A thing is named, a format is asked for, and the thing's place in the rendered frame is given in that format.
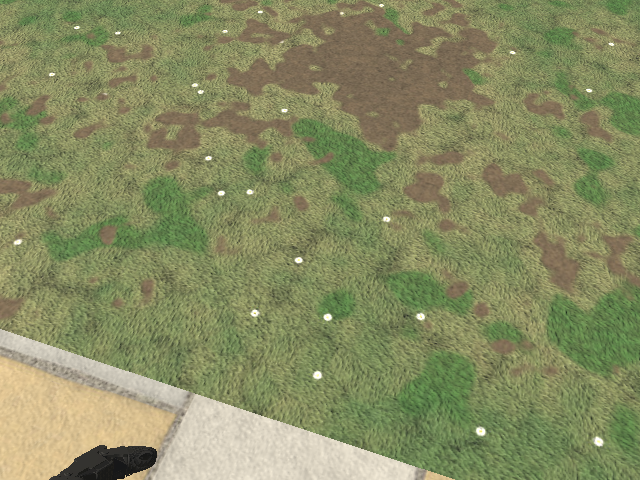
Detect left robot hand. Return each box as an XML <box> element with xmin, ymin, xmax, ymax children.
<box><xmin>49</xmin><ymin>445</ymin><xmax>157</xmax><ymax>480</ymax></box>

